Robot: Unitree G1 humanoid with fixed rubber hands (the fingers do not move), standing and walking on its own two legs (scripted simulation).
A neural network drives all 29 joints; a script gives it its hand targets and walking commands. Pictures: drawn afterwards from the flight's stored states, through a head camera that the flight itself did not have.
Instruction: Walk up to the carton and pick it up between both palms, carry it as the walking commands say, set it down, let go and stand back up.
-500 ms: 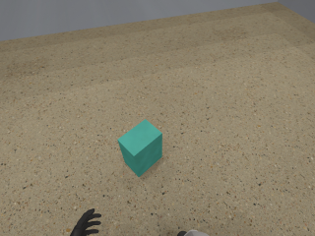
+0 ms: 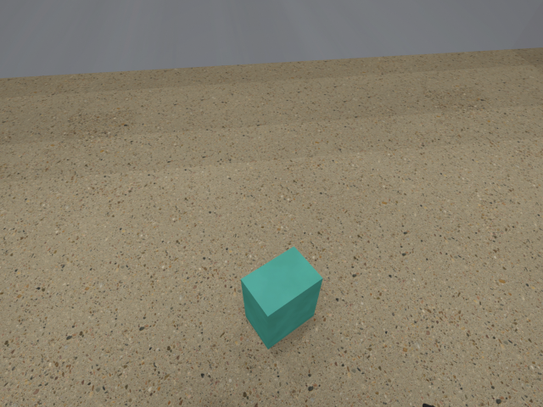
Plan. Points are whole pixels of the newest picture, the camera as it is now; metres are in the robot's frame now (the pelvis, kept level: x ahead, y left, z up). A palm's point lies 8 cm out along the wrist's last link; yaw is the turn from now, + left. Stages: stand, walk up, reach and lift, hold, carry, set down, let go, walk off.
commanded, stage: walk up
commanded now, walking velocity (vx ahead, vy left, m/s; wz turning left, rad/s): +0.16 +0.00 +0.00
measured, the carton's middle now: (280, 299) +0.57 +0.02 -0.62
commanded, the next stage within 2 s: none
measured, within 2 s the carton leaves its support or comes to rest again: neither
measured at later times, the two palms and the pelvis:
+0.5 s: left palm out of the picture +0.05 +0.22 -0.13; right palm out of the picture +0.04 -0.22 -0.14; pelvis +0.02 +0.00 +0.01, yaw -1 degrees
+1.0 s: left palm out of the picture +0.10 +0.26 -0.12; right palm out of the picture +0.06 -0.30 -0.10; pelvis +0.04 -0.02 +0.01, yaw +13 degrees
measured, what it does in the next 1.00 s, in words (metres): steps on the spot: right foot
